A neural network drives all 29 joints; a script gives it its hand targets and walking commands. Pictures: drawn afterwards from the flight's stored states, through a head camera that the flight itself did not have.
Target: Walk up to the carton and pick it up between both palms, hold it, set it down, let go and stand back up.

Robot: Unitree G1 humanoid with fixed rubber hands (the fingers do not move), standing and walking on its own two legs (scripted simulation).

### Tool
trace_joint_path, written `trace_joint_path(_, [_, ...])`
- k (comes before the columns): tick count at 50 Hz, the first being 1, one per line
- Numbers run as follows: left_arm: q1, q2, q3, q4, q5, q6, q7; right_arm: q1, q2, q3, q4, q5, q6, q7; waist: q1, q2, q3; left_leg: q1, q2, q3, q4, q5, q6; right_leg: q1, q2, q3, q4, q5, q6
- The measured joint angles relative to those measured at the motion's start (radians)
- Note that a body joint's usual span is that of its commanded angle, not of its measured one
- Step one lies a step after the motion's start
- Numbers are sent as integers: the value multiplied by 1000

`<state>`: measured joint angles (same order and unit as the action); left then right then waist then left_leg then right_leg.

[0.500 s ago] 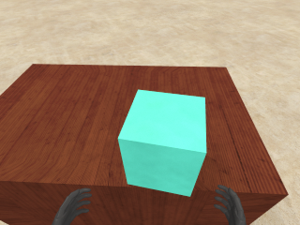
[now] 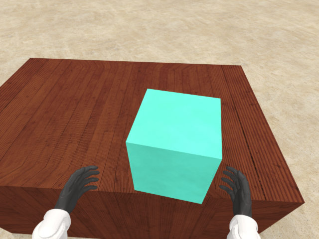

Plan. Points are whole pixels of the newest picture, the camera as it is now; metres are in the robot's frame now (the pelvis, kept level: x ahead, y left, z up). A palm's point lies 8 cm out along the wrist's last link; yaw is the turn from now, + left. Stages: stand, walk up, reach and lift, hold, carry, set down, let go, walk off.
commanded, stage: reach and lift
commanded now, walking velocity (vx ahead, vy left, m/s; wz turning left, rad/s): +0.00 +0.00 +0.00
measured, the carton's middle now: (174, 147) +0.39 -0.01 +0.00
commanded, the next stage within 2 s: none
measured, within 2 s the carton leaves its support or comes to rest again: neither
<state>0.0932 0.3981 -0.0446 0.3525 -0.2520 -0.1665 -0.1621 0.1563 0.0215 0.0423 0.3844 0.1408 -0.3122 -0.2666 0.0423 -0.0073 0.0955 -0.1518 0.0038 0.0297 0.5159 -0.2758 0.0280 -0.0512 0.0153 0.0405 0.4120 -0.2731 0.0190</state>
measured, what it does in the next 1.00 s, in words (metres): stands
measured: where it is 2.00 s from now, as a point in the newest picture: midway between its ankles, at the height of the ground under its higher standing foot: outside the picture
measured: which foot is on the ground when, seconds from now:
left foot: down 0.00-1.00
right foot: down 0.00-1.00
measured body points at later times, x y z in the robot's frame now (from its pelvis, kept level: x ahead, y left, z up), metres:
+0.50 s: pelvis +0.01 -0.01 +0.01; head +0.01 +0.00 +0.46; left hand +0.32 +0.22 +0.06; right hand +0.28 -0.19 +0.05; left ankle +0.01 +0.09 -0.74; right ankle -0.02 -0.14 -0.74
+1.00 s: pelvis -0.01 -0.01 +0.01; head +0.00 +0.01 +0.46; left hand +0.39 +0.21 +0.12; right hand +0.33 -0.19 +0.11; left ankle +0.01 +0.09 -0.74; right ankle -0.02 -0.14 -0.74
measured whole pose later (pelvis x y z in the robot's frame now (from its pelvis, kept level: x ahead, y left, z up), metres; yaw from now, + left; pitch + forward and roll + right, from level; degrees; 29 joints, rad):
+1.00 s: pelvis -0.01 -0.01 +0.01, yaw -1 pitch -2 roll -1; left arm -0.54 0.41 0.10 0.46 -0.22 0.35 -0.13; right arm -0.35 -0.11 0.03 0.26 0.29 0.25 -0.31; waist -0.04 -0.04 0.05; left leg -0.17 0.01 0.04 0.38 -0.18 0.02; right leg -0.10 0.02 0.06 0.32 -0.19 0.02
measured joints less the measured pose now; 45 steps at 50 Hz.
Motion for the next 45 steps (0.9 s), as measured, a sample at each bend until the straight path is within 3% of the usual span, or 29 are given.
trace_joint_path(14, [-63, -36, 11, -92, 2, 159, 28, -26, -65, -17, -137, 27, 177, 3, -13, 15, -3, 57, -4, 8, -73, 22, 1, 57, -6, 8, -79, 28, 1])
trace_joint_path(24, [-214, -41, 76, -63, 19, 274, 22, -134, -85, 13, -203, 53, 312, -21, -30, -3, -13, 62, 0, 13, -117, 49, -10, 40, -1, 13, -82, 37, -5])
trace_joint_path(35, [-360, -35, 124, -37, 38, 407, 15, -252, -109, 18, -206, 94, 423, -43, -51, -23, -24, 53, 6, 12, -135, 68, -16, 26, 5, 12, -88, 50, -11])
trace_joint_path(45, [-547, -5, 145, 54, 39, 489, 26, -424, -128, 0, -160, 136, 525, -44, -73, -28, -34, 4, 7, 17, -137, 90, -11, -26, 5, 17, -88, 73, -6])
